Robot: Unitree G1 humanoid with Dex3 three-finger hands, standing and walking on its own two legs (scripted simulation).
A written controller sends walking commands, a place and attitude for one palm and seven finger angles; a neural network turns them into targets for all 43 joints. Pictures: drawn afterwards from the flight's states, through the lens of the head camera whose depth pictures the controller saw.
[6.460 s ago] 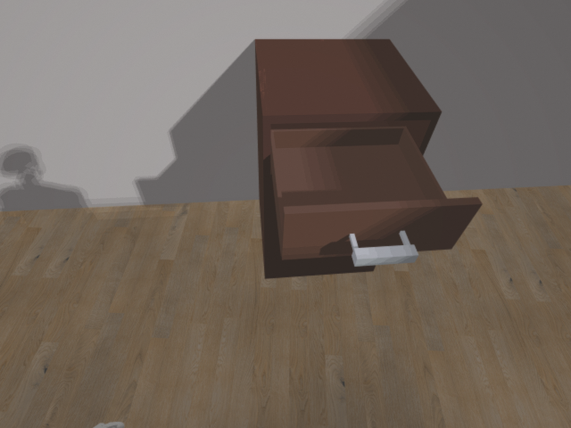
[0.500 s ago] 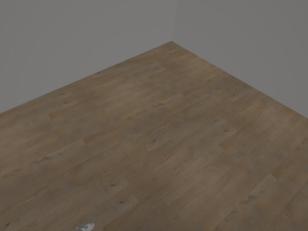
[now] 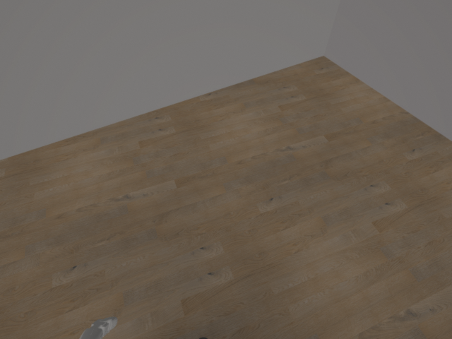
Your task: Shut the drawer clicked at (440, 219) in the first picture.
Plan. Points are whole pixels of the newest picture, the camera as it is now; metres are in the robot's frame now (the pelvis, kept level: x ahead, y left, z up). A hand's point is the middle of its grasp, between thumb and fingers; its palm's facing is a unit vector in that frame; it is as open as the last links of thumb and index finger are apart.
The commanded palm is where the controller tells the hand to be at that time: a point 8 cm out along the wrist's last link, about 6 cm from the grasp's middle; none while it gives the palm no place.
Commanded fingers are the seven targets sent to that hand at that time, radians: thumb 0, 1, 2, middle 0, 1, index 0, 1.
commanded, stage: turn to face it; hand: left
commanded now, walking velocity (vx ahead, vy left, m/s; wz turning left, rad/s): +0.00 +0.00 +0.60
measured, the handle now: out of the picture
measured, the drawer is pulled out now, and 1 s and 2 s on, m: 0.30 0.30 0.30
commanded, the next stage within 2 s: none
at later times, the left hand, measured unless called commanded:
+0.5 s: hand out of the picture -0.10 +0.18 -0.16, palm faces +0.36 -0.90 -0.25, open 7.4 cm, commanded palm none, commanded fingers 0.00 0.90 0.90 -0.20 -0.30 -0.20 -0.30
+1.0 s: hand out of the picture -0.06 +0.21 -0.14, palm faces +0.56 -0.78 -0.29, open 7.4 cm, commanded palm none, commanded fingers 0.00 0.90 0.90 -0.20 -0.30 -0.20 -0.30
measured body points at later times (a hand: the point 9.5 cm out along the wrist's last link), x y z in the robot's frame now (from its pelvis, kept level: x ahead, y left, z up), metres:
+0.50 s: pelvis -0.05 -0.02 +0.00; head +0.00 -0.01 +0.45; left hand -0.12 +0.22 -0.15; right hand +0.14 -0.24 -0.14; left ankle -0.11 +0.10 -0.71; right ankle -0.02 -0.13 -0.74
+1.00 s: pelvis -0.06 -0.04 -0.01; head -0.01 -0.04 +0.44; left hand -0.09 +0.25 -0.12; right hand +0.14 -0.22 -0.16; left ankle -0.11 +0.09 -0.73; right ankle +0.00 -0.13 -0.74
